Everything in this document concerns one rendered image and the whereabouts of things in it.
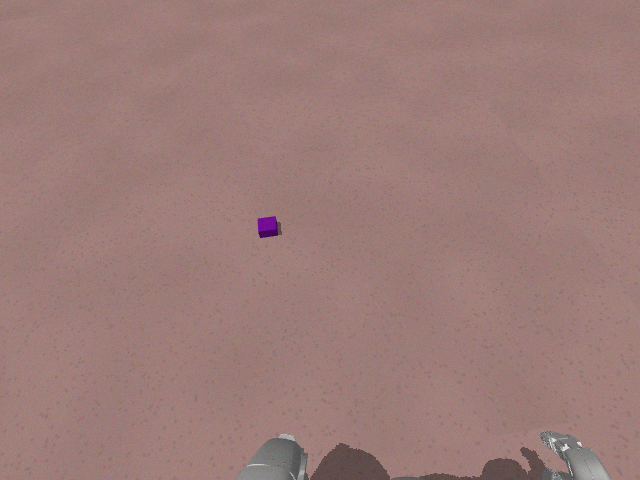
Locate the right robot hand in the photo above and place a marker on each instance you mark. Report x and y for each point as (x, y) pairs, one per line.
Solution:
(582, 463)

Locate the small box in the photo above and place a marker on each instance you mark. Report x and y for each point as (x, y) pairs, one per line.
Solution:
(267, 227)

